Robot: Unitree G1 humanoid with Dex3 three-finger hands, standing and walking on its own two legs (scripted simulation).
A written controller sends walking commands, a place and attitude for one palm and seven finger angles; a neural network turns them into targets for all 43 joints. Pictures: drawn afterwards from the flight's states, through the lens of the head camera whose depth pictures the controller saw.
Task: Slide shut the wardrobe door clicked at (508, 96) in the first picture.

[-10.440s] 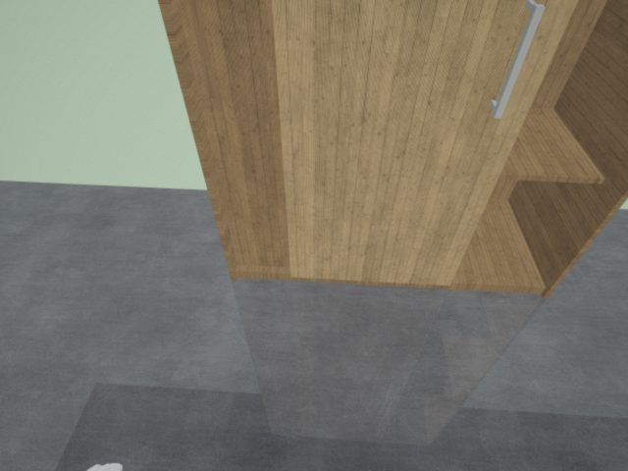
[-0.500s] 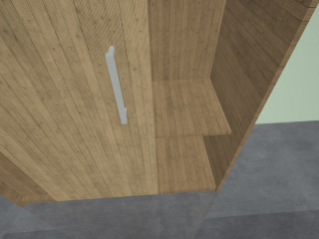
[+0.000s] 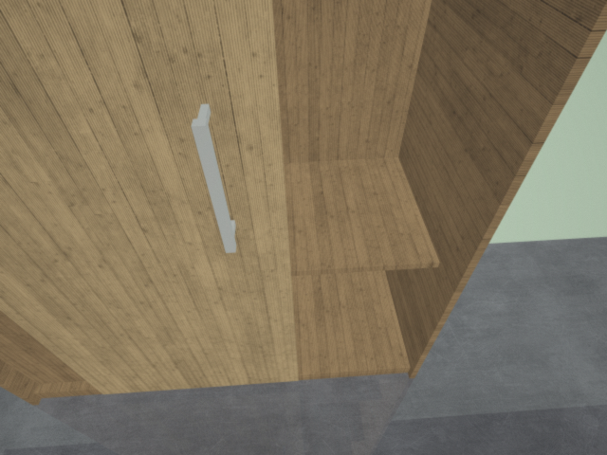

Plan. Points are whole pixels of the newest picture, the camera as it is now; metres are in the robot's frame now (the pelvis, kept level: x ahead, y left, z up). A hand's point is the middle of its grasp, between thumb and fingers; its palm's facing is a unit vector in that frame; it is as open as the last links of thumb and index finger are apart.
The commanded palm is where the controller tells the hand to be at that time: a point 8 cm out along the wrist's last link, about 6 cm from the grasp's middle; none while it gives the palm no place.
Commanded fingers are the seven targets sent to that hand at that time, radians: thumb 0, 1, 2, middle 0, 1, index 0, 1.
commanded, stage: look again from close up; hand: left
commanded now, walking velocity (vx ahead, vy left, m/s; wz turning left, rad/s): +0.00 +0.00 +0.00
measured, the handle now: (219, 187) +0.44 +0.15 +0.13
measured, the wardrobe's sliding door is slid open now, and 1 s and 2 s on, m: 0.37 0.37 0.37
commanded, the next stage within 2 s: none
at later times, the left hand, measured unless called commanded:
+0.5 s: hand out of the picture -0.01 +0.16 -0.17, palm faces +0.04 -0.98 -0.19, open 7.3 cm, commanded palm none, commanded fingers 0.00 0.90 0.90 -0.20 -0.30 -0.20 -0.30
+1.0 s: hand out of the picture -0.02 +0.15 -0.17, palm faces +0.04 -0.98 -0.19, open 7.3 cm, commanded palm none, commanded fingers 0.00 0.90 0.90 -0.20 -0.30 -0.20 -0.30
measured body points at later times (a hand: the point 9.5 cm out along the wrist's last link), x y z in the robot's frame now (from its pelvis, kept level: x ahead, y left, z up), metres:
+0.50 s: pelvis +0.00 -0.01 +0.00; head +0.00 -0.02 +0.45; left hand -0.01 +0.21 -0.16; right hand -0.01 -0.22 -0.16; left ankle -0.04 +0.10 -0.74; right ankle -0.01 -0.09 -0.74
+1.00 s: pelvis +0.00 -0.01 +0.00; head -0.01 -0.02 +0.45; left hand -0.02 +0.20 -0.16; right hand -0.03 -0.22 -0.17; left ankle -0.04 +0.10 -0.74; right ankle -0.01 -0.09 -0.74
